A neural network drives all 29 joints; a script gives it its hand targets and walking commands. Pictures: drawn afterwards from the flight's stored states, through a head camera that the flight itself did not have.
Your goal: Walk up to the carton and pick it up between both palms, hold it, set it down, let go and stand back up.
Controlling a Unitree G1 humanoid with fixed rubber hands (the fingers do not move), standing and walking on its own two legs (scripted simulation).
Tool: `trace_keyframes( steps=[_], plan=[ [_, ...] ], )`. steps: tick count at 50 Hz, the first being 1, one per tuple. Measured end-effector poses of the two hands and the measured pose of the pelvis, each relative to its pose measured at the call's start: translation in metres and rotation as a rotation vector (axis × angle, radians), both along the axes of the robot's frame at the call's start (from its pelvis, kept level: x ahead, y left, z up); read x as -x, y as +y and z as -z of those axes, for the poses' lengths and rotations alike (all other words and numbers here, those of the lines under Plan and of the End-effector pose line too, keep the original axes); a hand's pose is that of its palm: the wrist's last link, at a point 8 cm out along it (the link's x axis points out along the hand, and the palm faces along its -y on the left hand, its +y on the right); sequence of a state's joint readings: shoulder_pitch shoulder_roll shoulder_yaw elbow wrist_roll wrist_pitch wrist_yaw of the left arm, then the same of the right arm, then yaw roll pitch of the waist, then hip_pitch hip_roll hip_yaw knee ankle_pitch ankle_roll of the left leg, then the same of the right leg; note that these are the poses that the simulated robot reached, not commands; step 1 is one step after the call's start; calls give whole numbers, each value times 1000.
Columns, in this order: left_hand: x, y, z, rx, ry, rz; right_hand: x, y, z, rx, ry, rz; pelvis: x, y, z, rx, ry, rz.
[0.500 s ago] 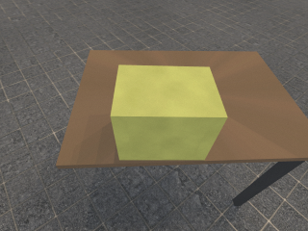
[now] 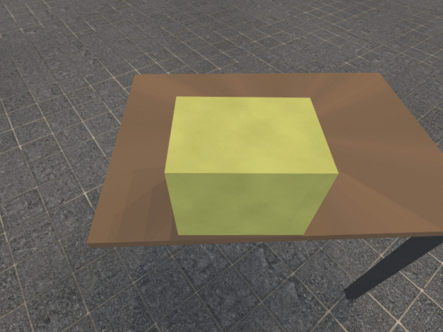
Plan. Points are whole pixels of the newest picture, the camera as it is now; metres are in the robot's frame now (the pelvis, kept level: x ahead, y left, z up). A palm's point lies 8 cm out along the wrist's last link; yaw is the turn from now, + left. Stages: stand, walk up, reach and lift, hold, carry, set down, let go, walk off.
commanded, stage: stand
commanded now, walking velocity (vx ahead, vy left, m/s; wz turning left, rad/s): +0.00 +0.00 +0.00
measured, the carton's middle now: (242, 168) +0.42 -0.03 +0.04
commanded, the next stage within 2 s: reach and lift in 0.46 s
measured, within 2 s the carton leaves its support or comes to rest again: neither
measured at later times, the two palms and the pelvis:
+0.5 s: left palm out of the picture -0.01 +0.20 -0.16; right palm out of the picture +0.00 -0.21 -0.15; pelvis +0.01 +0.00 -0.01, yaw -1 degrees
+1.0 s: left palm out of the picture +0.13 +0.18 -0.12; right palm out of the picture +0.14 -0.24 -0.12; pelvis -0.03 -0.04 +0.00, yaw -1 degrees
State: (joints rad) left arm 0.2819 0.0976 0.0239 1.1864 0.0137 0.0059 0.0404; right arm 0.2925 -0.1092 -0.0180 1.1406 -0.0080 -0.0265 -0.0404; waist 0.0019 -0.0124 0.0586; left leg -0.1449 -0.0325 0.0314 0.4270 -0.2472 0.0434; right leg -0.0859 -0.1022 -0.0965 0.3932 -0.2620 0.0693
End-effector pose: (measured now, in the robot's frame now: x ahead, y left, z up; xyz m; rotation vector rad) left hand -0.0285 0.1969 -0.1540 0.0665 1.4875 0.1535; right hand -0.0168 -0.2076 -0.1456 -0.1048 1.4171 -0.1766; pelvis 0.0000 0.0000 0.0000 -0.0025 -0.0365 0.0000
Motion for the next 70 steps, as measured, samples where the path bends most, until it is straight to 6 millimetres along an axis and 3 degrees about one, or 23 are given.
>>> trace_keyframes(
  steps=[24,27,30,32,34,37,39,42,46,49,52,57,61,64,70],
  plan=[
    [-9,4,2,9,42,-15,-12,3,2,8,19,32,-11,4,3,1,32,4],
    [-54,26,16,-41,95,35,-50,-17,8,37,13,87,3,0,15,0,100,23],
    [-132,40,18,-71,21,14,-111,-29,8,29,-36,38,17,-4,28,12,147,19],
    [-183,35,10,-42,-67,9,-147,-29,4,25,-66,22,23,-5,32,31,168,11],
    [-219,22,-1,-3,-144,22,-172,-24,-2,25,-98,14,28,-7,31,49,178,9],
    [-239,-8,-20,52,-220,77,-188,-9,-17,5,-164,9,27,-11,18,54,164,30],
    [-235,-26,-31,74,-243,86,-185,-2,-25,-9,-196,-6,22,-15,8,46,154,39],
    [-212,-42,-39,81,-242,63,-171,-2,-30,-12,-230,-43,16,-22,-1,30,140,42],
    [-173,-36,-37,31,-215,24,-153,-14,-29,-4,-272,-67,16,-32,-4,15,116,33],
    [-156,-23,-35,-17,-200,-12,-151,-26,-28,-2,-293,-61,25,-40,-1,5,119,26],
    [-161,-11,-39,-46,-228,-30,-161,-33,-29,-8,-313,-53,37,-47,3,-4,129,17],
    [-190,-3,-58,-41,-355,-6,-182,-34,-42,-22,-371,-70,53,-57,7,-9,137,2],
    [-198,-4,-73,-22,-436,28,-179,-30,-56,-28,-414,-78,59,-60,3,-6,121,5],
    [-187,-5,-78,-10,-470,42,-162,-26,-61,-28,-439,-71,60,-61,-1,-4,101,18],
    [-137,-2,-75,-11,-481,32,-113,-19,-61,-27,-458,-54,61,-58,-2,-8,66,37]
  ],
)
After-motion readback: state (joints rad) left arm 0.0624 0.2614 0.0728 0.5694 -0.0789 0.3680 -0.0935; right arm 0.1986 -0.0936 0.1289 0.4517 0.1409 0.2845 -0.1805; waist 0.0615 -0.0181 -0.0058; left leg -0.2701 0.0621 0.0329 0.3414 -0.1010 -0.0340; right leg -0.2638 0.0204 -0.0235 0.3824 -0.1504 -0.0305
